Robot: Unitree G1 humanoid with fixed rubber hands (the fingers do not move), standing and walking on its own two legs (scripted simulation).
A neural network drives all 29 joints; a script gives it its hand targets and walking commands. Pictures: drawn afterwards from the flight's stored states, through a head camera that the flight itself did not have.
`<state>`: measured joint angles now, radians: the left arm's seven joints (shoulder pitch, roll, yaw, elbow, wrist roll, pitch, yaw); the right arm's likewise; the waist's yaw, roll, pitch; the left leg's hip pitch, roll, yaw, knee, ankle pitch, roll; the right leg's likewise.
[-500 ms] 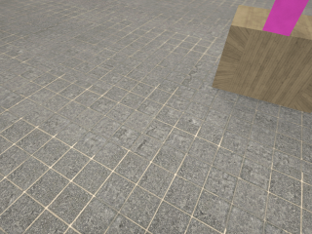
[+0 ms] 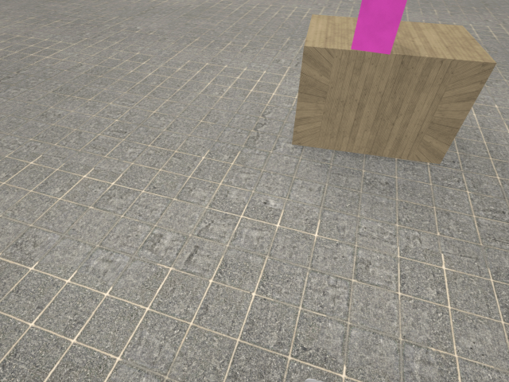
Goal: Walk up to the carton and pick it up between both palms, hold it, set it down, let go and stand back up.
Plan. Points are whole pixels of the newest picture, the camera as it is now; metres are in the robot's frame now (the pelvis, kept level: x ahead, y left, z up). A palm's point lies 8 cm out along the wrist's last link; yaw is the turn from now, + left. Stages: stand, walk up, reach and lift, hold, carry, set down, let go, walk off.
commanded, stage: walk up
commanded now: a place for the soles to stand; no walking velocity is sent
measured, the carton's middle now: (378, 20) +1.81 -0.62 +0.01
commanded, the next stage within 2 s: none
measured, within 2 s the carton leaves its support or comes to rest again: neither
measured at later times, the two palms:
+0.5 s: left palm (162, 369) +0.21 +0.18 -0.17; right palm (435, 324) +0.28 -0.33 -0.10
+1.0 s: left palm (265, 180) +0.67 -0.02 -0.10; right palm (440, 350) +0.25 -0.36 -0.16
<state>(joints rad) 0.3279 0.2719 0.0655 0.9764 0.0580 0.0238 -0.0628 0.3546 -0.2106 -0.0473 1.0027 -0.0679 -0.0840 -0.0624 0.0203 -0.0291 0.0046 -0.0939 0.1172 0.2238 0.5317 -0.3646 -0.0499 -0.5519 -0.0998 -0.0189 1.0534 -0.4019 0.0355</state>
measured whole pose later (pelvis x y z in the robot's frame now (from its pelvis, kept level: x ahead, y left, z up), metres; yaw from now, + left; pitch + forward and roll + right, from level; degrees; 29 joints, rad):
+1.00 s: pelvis +0.43 -0.17 -0.03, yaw -25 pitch -4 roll +2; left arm 0.19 0.24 0.03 0.67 0.04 -0.06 -0.04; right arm 0.54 -0.27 0.02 0.89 -0.04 -0.03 0.01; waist -0.06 0.01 0.08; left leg -0.05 0.19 0.26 0.84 -0.56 -0.02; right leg -0.51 -0.03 -0.07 0.77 -0.20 -0.06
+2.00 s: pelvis +0.85 -0.31 -0.02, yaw -17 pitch -4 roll -1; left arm 0.33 0.20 0.01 0.72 0.02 -0.06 0.02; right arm 0.39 -0.28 -0.04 0.81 -0.05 0.01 0.04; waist -0.03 0.08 0.06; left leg -0.47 0.06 0.01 1.21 -0.48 -0.02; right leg -0.33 -0.05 -0.15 0.75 -0.33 -0.03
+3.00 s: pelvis +1.24 -0.40 -0.03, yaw -13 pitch -3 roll -1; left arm 0.41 0.24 0.01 0.81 0.04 -0.04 0.01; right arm 0.23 -0.22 -0.03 0.72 -0.04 -0.04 0.04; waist 0.03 0.01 0.10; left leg -0.49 0.06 0.07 0.76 -0.25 0.01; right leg -0.22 -0.11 -0.11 0.89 -0.55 0.02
